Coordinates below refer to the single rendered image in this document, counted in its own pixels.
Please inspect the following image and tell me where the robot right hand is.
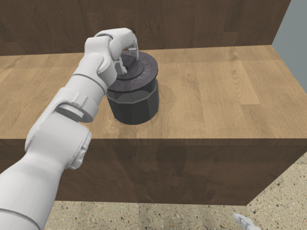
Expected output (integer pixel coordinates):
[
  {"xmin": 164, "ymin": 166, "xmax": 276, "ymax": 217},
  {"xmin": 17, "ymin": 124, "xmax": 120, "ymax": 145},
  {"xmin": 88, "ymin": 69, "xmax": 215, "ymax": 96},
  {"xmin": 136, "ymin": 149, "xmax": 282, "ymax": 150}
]
[{"xmin": 233, "ymin": 213, "xmax": 261, "ymax": 230}]

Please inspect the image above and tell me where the knob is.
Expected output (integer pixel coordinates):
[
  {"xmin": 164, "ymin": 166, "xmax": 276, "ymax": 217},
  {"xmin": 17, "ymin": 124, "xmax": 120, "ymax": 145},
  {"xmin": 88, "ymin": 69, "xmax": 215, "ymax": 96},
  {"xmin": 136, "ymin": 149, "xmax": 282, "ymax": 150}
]
[{"xmin": 120, "ymin": 54, "xmax": 137, "ymax": 71}]

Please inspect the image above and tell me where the table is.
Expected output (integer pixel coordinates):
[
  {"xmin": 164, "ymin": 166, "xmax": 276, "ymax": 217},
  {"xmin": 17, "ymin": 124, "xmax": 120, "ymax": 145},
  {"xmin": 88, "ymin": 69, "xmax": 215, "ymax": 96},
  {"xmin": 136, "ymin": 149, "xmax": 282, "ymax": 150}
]
[{"xmin": 0, "ymin": 0, "xmax": 307, "ymax": 206}]

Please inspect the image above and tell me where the pot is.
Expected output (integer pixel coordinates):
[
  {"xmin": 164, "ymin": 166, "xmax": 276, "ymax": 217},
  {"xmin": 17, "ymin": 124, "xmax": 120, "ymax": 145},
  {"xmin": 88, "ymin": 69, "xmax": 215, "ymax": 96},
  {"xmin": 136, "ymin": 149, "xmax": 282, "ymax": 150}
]
[{"xmin": 106, "ymin": 79, "xmax": 159, "ymax": 125}]

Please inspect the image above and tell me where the lid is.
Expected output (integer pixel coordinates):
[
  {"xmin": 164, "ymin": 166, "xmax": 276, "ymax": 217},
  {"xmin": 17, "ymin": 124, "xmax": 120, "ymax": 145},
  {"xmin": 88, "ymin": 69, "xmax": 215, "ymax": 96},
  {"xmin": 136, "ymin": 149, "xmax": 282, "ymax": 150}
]
[{"xmin": 107, "ymin": 51, "xmax": 158, "ymax": 93}]

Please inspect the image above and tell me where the robot left upper arm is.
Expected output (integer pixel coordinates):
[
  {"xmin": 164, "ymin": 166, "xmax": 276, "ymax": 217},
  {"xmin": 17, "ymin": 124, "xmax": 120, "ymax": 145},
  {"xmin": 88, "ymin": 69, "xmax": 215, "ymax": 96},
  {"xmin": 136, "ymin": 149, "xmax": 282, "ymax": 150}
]
[{"xmin": 0, "ymin": 111, "xmax": 92, "ymax": 230}]

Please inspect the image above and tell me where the robot left hand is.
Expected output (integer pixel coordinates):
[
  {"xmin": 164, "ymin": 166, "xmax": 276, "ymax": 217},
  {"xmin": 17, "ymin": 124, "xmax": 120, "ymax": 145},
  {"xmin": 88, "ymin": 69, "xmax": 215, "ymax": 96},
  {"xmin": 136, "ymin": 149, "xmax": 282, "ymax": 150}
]
[{"xmin": 94, "ymin": 28, "xmax": 139, "ymax": 75}]

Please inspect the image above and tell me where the left robot forearm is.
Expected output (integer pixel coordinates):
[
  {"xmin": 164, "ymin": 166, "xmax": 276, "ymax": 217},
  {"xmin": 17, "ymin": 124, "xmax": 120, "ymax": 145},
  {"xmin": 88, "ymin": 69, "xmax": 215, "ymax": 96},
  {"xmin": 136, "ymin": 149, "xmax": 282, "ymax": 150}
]
[{"xmin": 25, "ymin": 32, "xmax": 122, "ymax": 152}]

